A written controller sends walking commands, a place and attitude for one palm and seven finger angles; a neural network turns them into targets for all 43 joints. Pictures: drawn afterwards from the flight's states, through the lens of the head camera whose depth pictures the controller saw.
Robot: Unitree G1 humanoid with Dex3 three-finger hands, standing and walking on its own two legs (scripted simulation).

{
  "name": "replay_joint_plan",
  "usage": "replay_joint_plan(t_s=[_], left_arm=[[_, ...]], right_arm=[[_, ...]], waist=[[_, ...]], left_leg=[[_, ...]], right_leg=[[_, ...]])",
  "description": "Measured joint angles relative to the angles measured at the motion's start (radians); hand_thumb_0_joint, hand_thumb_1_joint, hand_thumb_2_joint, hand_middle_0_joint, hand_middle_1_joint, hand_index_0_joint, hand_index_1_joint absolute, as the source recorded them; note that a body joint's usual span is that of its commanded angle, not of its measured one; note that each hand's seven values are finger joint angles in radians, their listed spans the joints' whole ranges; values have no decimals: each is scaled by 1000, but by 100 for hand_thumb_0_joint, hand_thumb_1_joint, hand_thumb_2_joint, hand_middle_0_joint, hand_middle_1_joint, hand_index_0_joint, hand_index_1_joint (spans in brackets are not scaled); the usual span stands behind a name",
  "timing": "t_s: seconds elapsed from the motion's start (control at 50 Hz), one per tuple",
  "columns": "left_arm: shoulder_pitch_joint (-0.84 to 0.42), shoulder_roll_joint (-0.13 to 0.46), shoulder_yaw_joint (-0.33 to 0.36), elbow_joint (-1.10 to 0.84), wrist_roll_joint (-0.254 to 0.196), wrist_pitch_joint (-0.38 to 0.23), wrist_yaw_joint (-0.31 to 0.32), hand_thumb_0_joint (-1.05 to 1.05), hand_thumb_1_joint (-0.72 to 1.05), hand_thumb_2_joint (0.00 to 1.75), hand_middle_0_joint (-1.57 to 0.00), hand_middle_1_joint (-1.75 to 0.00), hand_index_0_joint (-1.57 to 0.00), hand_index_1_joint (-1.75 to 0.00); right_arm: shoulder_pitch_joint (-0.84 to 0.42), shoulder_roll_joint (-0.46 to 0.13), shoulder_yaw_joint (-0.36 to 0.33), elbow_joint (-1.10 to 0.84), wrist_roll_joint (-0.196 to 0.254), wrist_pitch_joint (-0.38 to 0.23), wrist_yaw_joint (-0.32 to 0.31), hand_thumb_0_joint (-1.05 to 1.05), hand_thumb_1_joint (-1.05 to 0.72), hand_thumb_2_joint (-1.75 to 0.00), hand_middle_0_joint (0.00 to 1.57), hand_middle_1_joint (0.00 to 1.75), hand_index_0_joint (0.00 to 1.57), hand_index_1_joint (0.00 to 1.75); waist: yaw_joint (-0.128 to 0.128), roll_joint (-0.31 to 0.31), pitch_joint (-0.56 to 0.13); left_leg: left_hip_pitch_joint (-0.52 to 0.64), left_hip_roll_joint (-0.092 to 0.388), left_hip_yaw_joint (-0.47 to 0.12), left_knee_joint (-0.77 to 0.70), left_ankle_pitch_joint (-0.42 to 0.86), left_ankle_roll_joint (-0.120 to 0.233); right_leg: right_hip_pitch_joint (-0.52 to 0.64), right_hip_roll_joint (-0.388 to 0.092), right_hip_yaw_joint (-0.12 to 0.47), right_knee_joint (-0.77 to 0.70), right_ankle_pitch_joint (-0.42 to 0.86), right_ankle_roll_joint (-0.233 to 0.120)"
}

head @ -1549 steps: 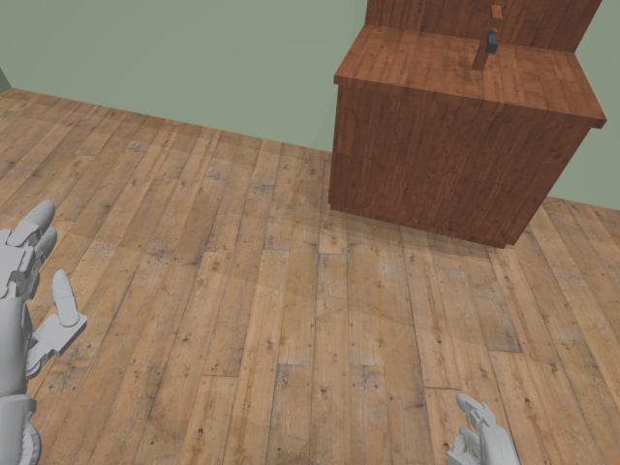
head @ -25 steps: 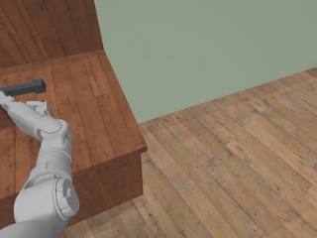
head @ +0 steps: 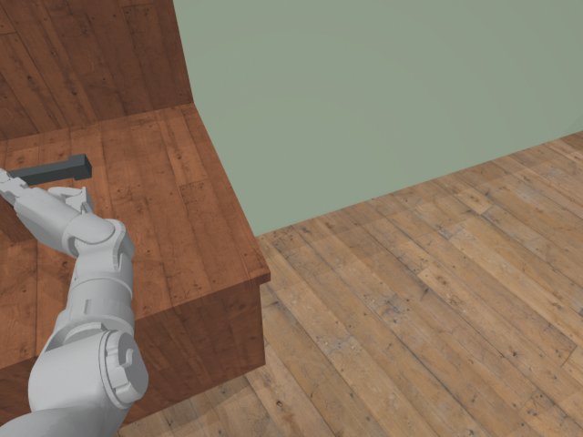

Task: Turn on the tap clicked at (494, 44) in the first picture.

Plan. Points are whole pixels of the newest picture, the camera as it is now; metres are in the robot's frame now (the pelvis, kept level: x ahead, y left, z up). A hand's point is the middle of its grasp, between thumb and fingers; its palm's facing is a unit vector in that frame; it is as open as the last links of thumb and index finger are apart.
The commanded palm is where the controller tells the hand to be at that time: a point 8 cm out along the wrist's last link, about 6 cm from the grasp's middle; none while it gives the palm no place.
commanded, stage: lift the hand up off the lever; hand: left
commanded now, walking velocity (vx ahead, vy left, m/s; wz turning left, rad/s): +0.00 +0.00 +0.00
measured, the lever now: (80, 167) +0.51 +0.32 +0.08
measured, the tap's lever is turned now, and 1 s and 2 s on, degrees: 86 86 86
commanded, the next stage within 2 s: draw the hand back beside the body in 1.30 s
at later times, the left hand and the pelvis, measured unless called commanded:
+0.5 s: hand (76, 192) +0.42 +0.28 +0.11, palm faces +0.86 -0.50 -0.06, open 7.8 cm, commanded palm +0.37 +0.29 +0.13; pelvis +0.00 +0.00 +0.01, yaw +0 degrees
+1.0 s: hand (62, 184) +0.42 +0.29 +0.14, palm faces +0.86 -0.51 -0.05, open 7.8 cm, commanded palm +0.36 +0.29 +0.15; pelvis +0.00 +0.00 +0.01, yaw +0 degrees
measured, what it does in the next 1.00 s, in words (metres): stands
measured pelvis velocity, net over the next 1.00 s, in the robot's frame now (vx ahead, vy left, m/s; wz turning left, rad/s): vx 0.00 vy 0.00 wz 0.01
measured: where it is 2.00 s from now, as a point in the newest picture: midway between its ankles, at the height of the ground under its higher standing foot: outside the picture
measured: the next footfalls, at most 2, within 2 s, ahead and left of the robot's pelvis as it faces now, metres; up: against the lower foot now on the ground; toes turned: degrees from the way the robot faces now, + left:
none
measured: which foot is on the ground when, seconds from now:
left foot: down 0.00-1.00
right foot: down 0.00-1.00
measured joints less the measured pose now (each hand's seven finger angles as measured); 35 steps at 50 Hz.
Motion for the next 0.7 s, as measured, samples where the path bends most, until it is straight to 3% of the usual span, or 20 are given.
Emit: replay_joint_plan(t_s=[0.16,0.32,0.42,0.58,0.7], left_arm=[[8,6,18,-20,-8,6,-12,1,90,90,-16,-15,-15,-15],[22,0,-29,-60,-21,25,-31,1,90,90,-15,-15,-15,-15],[11,-12,-21,-48,-39,53,-33,1,90,90,-16,-15,-15,-15],[20,-24,-23,-102,-19,54,-17,1,90,90,-16,-15,-15,-15],[20,-17,-29,-99,-38,95,-36,1,90,90,-16,-15,-15,-15]], right_arm=[[-19,-8,-3,-2,5,-10,-15,1,-91,-90,20,30,20,30],[-35,-13,-5,-4,13,-17,-23,1,-91,-90,20,30,20,30],[-49,-8,2,-8,19,-15,-28,1,-91,-90,20,30,20,30],[-61,0,2,-9,14,-27,-27,1,-91,-90,20,30,20,30],[-55,2,6,-5,23,-19,-32,1,-91,-90,20,30,20,30]], waist=[[1,-7,9],[14,-1,14],[19,-4,17],[24,0,20],[29,-1,18]], left_leg=[[19,2,-1,-17,11,-3],[46,-2,-5,-34,19,-3],[61,-4,-4,-52,29,-3],[68,-5,-1,-56,30,-4],[92,-6,2,-74,34,-3]], right_leg=[[17,2,-1,-14,10,-4],[46,-1,-4,-31,16,-4],[58,-4,-3,-44,23,-3],[62,-5,0,-43,23,-3],[86,-7,3,-60,26,-2]])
